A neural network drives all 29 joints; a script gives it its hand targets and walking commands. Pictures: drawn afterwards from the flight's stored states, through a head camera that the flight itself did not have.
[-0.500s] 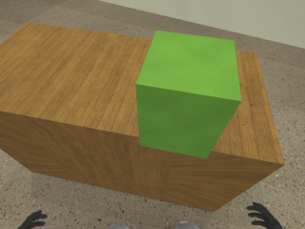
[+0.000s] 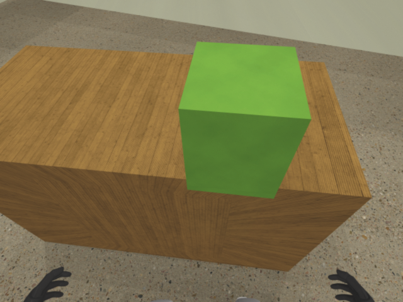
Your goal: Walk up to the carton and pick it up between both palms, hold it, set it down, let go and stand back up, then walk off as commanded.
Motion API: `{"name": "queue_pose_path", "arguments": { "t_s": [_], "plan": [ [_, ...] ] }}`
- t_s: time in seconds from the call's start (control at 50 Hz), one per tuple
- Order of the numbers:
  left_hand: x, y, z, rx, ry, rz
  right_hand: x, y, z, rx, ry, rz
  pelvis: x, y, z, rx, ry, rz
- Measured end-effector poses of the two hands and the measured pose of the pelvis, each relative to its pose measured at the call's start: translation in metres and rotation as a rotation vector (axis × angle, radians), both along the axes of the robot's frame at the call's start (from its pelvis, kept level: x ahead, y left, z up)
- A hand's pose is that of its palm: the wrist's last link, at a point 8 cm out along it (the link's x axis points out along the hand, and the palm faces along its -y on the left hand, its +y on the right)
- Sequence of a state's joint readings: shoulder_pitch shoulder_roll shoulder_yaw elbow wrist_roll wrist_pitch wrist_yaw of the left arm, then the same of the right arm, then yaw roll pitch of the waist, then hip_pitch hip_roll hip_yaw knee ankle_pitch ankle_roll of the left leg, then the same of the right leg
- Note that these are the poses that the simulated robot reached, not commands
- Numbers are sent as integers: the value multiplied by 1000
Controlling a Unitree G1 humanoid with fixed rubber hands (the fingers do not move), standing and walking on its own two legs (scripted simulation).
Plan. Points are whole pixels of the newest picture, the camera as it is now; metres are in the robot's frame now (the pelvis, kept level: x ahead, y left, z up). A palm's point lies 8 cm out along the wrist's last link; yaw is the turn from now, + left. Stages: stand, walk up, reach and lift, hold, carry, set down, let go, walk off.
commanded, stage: walk up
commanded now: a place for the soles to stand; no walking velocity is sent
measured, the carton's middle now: (237, 123) +0.46 -0.06 +0.09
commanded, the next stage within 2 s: none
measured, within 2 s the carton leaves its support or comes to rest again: neither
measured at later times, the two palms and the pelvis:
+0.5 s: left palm (41, 299) +0.14 +0.31 -0.06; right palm out of the picture +0.14 -0.31 -0.07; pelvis +0.01 +0.00 +0.00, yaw -1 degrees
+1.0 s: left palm (44, 299) +0.14 +0.30 -0.06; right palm out of the picture +0.14 -0.31 -0.07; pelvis +0.01 +0.00 +0.00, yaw -2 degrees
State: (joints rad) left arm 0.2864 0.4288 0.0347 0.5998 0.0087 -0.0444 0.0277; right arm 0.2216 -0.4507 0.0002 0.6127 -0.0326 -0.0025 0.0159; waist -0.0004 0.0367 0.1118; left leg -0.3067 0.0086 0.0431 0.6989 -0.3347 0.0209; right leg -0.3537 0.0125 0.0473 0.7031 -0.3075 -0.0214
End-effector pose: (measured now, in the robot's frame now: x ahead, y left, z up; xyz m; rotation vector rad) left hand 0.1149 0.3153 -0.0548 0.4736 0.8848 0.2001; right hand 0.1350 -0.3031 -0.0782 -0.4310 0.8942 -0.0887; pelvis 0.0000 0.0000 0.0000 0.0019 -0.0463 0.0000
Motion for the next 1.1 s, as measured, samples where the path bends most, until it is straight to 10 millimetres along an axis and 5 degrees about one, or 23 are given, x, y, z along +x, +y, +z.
{"name": "queue_pose_path", "arguments": {
  "t_s": [0.34, 1.1],
  "plan": [
    [19, -6, -5, -26, -6, -37, 3, -4, 9, -18, -25, -17, 7, 1, 1, -7, 13, -25],
    [22, -13, -3, -25, -13, -44, 3, -10, 10, -17, -33, -24, 9, -5, 1, -5, 16, -30]
  ]
}}
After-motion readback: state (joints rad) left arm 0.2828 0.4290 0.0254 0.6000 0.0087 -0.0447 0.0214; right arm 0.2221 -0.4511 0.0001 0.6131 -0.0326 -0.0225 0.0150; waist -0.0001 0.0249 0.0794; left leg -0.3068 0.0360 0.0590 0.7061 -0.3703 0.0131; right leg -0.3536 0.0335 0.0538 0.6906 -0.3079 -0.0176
